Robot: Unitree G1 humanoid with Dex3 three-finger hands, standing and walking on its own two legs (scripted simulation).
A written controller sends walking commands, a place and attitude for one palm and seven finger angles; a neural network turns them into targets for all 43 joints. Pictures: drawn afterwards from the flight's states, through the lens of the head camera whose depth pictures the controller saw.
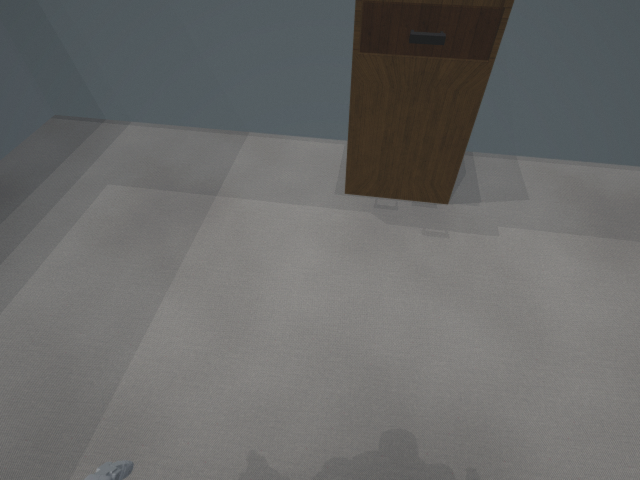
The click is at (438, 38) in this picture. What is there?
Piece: drawer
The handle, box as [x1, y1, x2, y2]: [409, 30, 445, 44]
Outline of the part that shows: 410,31 409,42 443,44 445,33 442,31 440,31 439,33 414,32 413,30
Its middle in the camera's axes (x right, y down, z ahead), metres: +0.35 -0.67 +1.28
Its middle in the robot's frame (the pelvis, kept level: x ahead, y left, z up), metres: +1.42 -0.29 -0.02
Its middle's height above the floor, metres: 0.75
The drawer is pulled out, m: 0.00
